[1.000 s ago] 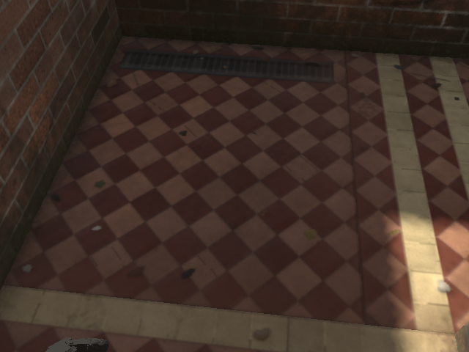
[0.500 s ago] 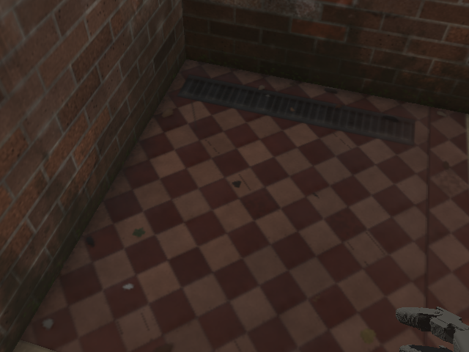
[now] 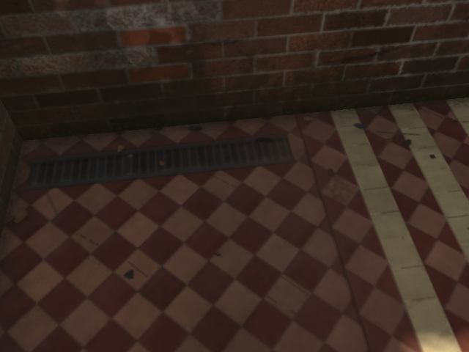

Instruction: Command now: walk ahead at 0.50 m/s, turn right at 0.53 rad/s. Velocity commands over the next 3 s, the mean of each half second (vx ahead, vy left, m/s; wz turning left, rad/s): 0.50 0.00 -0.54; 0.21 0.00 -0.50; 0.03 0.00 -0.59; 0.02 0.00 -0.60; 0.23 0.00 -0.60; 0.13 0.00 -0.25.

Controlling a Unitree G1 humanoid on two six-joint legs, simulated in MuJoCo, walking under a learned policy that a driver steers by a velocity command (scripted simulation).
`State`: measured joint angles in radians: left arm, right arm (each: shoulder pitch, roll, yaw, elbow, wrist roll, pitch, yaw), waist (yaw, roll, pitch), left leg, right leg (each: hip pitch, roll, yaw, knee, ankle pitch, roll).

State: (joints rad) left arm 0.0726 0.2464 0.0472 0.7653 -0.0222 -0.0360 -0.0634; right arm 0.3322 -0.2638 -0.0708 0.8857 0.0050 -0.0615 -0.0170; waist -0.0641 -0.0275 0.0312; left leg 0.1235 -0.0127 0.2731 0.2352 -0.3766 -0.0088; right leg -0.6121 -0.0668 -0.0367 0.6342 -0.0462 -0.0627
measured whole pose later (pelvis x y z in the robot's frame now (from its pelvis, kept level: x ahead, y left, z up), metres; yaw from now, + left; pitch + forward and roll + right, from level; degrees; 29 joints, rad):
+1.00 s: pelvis +0.44 -0.06 +0.01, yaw -32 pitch +1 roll +2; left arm 0.15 0.29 0.08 0.59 -0.01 0.07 -0.01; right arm 0.13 -0.31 -0.06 0.86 0.02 -0.01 -0.02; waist -0.03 -0.01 0.08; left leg -0.14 0.07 0.22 0.40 -0.26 -0.01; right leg -0.43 -0.06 -0.03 0.64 -0.23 0.02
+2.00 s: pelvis +0.44 -0.09 +0.01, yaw -67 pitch +1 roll +1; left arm 0.23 0.32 0.07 0.60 -0.01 0.02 -0.01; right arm 0.12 -0.36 -0.07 0.84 0.02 0.02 0.00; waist -0.01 0.04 0.06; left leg -0.38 0.07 0.02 0.93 -0.49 -0.02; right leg -0.25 0.03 0.01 0.51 -0.28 -0.06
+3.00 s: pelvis +0.51 -0.34 +0.01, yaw -91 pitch -1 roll +1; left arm 0.14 0.26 -0.01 0.71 0.03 0.01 0.03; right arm 0.13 -0.33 -0.02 0.78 -0.01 -0.01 0.02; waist 0.00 0.05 0.08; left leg -0.33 0.03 0.00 0.74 -0.42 -0.10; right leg -0.22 0.01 0.02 0.45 -0.22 -0.02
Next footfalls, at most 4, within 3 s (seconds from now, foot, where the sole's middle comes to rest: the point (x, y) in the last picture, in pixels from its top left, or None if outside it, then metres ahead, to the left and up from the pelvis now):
0.06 right None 0.20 -0.10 -0.76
0.52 left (217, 335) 0.52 0.05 -0.76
1.04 right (316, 345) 0.47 -0.22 -0.76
1.50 left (242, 302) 0.61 -0.02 -0.76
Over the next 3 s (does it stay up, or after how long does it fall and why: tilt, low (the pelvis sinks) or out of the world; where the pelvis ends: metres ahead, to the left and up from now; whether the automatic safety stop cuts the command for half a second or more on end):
stays up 0.51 -0.34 0.01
